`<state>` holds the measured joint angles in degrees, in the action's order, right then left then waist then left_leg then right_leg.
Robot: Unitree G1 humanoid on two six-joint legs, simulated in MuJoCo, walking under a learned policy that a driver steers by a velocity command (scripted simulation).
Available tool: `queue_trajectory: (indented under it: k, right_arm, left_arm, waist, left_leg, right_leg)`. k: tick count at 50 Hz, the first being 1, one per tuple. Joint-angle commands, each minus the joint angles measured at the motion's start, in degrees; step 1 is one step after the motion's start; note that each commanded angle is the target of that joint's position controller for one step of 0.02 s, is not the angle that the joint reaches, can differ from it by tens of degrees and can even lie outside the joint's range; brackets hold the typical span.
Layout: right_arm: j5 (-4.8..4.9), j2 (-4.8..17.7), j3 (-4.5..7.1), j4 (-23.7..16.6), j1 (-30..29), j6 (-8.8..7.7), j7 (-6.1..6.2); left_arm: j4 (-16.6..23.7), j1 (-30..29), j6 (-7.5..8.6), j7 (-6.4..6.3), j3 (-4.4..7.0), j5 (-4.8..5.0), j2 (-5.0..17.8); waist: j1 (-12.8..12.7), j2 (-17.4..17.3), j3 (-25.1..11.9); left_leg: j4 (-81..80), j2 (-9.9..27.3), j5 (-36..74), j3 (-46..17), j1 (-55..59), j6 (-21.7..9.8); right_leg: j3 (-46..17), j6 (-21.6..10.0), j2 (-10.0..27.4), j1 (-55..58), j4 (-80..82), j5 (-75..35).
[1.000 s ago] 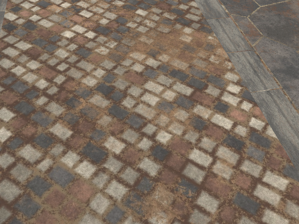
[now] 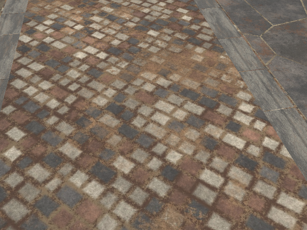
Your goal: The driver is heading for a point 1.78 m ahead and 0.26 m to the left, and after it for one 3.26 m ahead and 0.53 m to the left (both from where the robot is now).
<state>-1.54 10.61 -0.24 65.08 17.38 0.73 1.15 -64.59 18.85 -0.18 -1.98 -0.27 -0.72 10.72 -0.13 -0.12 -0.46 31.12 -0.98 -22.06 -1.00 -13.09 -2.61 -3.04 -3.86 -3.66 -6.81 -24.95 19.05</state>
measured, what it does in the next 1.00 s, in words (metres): walks ahead: right foot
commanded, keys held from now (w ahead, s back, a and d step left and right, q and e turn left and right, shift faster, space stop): w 1.00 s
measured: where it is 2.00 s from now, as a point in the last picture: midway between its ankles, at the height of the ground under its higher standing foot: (147, 140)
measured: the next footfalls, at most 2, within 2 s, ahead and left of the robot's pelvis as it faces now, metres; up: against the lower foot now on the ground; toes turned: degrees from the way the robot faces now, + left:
right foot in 0.60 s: +0.43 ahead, -0.03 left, +0.00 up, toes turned -4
left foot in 1.14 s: +0.74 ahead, +0.13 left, +0.00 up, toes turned +4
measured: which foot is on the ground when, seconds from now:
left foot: down 0.00-0.62, up 0.64-1.00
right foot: down 0.00-0.14, up 0.16-0.58, down 0.60-1.00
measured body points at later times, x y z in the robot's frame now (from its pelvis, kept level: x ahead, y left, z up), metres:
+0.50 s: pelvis +0.19 +0.04 -0.01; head +0.23 +0.05 +0.44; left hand +0.36 +0.26 -0.14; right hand +0.07 -0.17 -0.14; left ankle +0.04 +0.11 -0.74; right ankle +0.34 -0.06 -0.70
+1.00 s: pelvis +0.48 +0.03 +0.00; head +0.51 +0.02 +0.45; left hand +0.39 +0.25 -0.14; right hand +0.64 -0.19 -0.13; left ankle +0.65 +0.17 -0.69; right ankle +0.39 -0.03 -0.74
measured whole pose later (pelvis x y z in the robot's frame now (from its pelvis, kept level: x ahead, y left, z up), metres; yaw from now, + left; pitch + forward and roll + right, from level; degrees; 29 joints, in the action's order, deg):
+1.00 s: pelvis +0.48 +0.03 +0.00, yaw +0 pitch +0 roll -1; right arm -1.3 11.1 1.8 52.8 3.6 -2.0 -1.8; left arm -62.3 26.9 5.9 -0.3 1.2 -0.7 9.2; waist -3.1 -1.7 2.9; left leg 40.7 5.6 -0.9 2.7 -36.4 -2.2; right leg 4.7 -5.9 -6.0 3.4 -10.3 14.2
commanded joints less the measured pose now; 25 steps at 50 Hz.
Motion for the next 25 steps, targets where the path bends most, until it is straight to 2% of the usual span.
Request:
queue_trajectory:
  k: [1, 3, 4, 5, 6, 7, 8, 9, 10, 11, 12, 14, 17, 22, 25]
  right_arm:
    - [-0.99, 2.64, 0.47, -5.01, -4.4, -1.71, -0.69]
    - [-0.52, 3.95, 1.04, -6.46, -4.84, -3.05, -1.27]
    - [-0.2, 3.7, 1.15, -6.73, -3.7, -3.62, -1.56]
    - [0.25, 3.07, 1.23, -6.21, -1.07, -4.13, -1.65]
    - [0.71, 2.46, 1.47, -4.38, 4.12, -4.48, -1.53]
    - [0.7, 3.56, 2.12, -2.21, 10.28, -4.75, -1.16]
    - [0.0, 8.5, 3.46, -1.02, 17.77, -5.24, -0.55]
    - [0.72, 13.26, 4.83, 1.12, 23.98, -4.63, -0.71]
    - [0.47, 9.54, 4.01, -0.1, 18.73, -4.31, -0.7]
    - [0.33, 7.8, 3.52, -2.28, 13.35, -4.68, -1.02]
    - [0.29, 7.01, 3.26, -3.6, 9.99, -5.16, -1.1]
    - [0.52, 5.06, 2.45, -3.68, 9.4, -6.1, -0.85]
    - [0.79, 4.33, 1.82, -1.66, 14.39, -6.68, -0.59]
    - [0.56, 4.13, 1.03, -1.41, 15.69, -6.72, -0.18]
    - [0.48, 5.62, 1.21, -1.03, 15.87, -6.96, 0.13]
  left_arm:
    - [0.03, 6.88, 0.29, -0.02, 2.59, -0.29, 8.96]
    - [0.7, 5.94, 1.19, 0.29, 3.15, -0.68, 9.33]
    - [1.02, 4.98, 1.55, 0.39, 3.38, -0.5, 9.53]
    - [1.54, 3.13, 1.82, 0.51, 3.46, -0.04, 9.11]
    - [2.37, 0.83, 2.01, 0.62, 3.42, 0.29, 8.39]
    - [3.44, -0.81, 2.48, 0.7, 3.15, 0.08, 7.01]
    - [5.38, -2.76, 3.29, 1.18, 1.98, 0.27, 3.01]
    - [7.44, -3.43, 3.77, 1.65, 2.15, -0.71, 3.69]
    - [7.42, -4.81, 3.8, 2.08, 2.85, -2.06, 6.7]
    - [7.11, -4.85, 4.11, 2.71, 2.56, -1.78, 4.91]
    - [6.65, -4.17, 4.47, 3.2, 2.35, -1.24, 3.73]
    - [6.55, -4.22, 4.18, 3.83, 2.74, -1.46, 4.27]
    - [7.97, -7.14, 3.18, 3.89, 2.93, -1.31, 3.93]
    - [13.65, -20.6, 2.72, 3.89, 1.74, -0.53, 1.93]
    - [15.17, -22.43, 2.73, 3.53, 1.64, -0.14, 2.76]
  waist:
    - [-2.59, 8.2, 12.26]
    - [-1.74, 6.75, 11.05]
    - [-0.64, 6.84, 10.72]
    - [1.23, 6.56, 10.53]
    - [3.88, 5.31, 9.81]
    - [6.08, 1.92, 8.51]
    - [8.99, -10.4, 5.51]
    - [8.97, -17.17, 4.67]
    - [5.54, -7.35, 8.78]
    - [3.28, -3.27, 10.67]
    - [1.6, -2.21, 10.26]
    - [0.41, -2.6, 8.5]
    - [0.54, -4.1, 6.66]
    - [2.41, -5.35, 9.28]
    - [1.97, -6.51, 8.92]
  left_leg:
    - [9.27, 0.92, -2.04, 3.16, -14.51, -1.24]
    - [9.84, 2.21, -3.58, 2.59, -15.22, -1.65]
    - [6.46, 2.3, -3.08, 3.11, -12.4, -2.0]
    - [1.05, 1.43, 0.24, 4.46, -5.52, -2.32]
    - [-4.75, -0.6, 3.51, 5.81, 4.67, -2.42]
    - [-8.2, 0.08, 3.9, 2.82, 15.15, -2.44]
    - [-18.33, 12.22, -8.5, -16.27, 23.39, -4.83]
    - [-24.27, 22.18, -16.4, -34.47, 25.1, -9.54]
    - [-23.55, 22.27, -17.39, -33.03, 19.63, -10.1]
    - [-23.84, 20.15, -13.11, -28.07, 15.32, -9.46]
    - [-24.7, 17.7, -6.41, -22.85, 13.48, -8.49]
    - [-24.93, 14.11, 7.49, -14.61, 13.67, -7.13]
    - [-22.17, 12.13, 29.5, -7.37, 16.62, -6.69]
    - [-22.73, 9.79, 40.48, -2.14, 12.65, -6.33]
    - [-21.59, 11.23, 49.38, -1.11, 13.52, -6.22]
  right_leg:
    - [-24.48, -10.48, 18.48, -4.72, 17.69, 27.5]
    - [-22.87, -10.73, 18.65, -2.85, 17.08, 20.55]
    - [-20.58, -10.17, 17.81, -3.96, 15.79, 18.23]
    - [-17.3, -8.93, 15.83, -7.75, 13.95, 15.55]
    - [-13.43, -7.31, 12.89, -13.41, 10.54, 13.21]
    - [-9.49, -5.65, 9.7, -19.87, 4.05, 9.97]
    - [-0.15, -2.77, 2.63, -27.77, -13.7, 6.4]
    - [5.1, -1.83, -0.69, -35.92, -27.66, 12.3]
    - [2.21, -2.42, 3.47, -37.4, -35.84, 9.36]
    - [1.21, -2.48, 5.56, -37.02, -37.86, 3.75]
    - [1.12, -1.97, 6.97, -35.08, -37.57, -0.75]
    - [2.8, -0.6, 7.78, -33.2, -36.17, -5.34]
    - [6.0, 0.69, 6.78, -35.08, -35.29, -7.62]
    - [10.4, 1.22, 4.37, -31.51, -19.05, -12.91]
    - [11.92, -0.99, 2.47, -24.26, -11.0, -14.16]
